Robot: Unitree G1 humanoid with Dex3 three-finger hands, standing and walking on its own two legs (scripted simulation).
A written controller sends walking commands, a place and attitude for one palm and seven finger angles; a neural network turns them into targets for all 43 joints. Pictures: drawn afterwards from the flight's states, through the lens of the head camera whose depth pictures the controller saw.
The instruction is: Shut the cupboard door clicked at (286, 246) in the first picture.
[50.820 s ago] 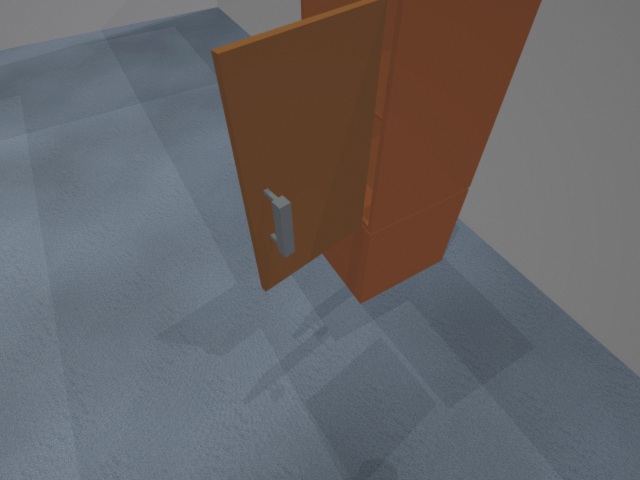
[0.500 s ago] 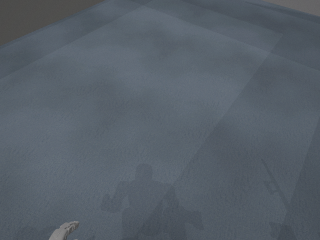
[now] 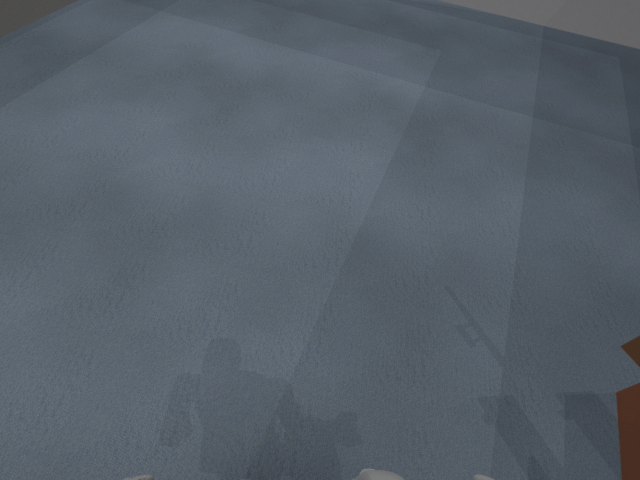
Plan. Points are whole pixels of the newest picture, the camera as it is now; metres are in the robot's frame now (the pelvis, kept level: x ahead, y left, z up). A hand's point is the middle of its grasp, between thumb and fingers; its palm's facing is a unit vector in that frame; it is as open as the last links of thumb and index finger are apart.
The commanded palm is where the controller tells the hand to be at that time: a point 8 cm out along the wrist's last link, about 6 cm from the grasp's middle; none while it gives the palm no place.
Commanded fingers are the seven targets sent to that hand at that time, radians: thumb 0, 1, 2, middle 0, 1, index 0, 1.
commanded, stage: turn to face it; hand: left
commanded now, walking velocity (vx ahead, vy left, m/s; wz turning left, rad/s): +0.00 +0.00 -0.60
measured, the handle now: out of the picture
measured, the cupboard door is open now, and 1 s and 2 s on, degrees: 47 47 47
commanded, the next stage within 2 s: take the last steps up to it in 1.66 s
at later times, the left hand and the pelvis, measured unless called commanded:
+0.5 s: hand (233, 463) +0.16 +0.12 -0.15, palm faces -0.26 -0.93 -0.26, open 7.3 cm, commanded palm none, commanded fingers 0.00 0.90 0.90 -0.20 -0.30 -0.20 -0.30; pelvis +0.01 -0.05 +0.01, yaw -17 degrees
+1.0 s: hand (291, 400) +0.25 +0.06 -0.15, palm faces -0.54 -0.80 -0.28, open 7.4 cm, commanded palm none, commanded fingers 0.00 0.90 0.90 -0.20 -0.30 -0.20 -0.30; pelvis +0.03 -0.07 -0.01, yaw -35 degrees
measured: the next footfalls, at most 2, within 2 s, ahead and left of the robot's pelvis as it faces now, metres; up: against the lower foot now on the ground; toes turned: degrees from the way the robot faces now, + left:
right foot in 0.28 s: +0.02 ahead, -0.15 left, +0.00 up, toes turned -15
left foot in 0.66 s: +0.12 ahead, +0.07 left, +0.00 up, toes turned -20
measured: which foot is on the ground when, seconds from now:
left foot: down 0.00-0.26, up 0.28-0.64, down 0.66-0.98, up 1.00-1.00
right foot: up 0.00-0.26, down 0.28-0.66, up 0.68-0.96, down 0.98-1.00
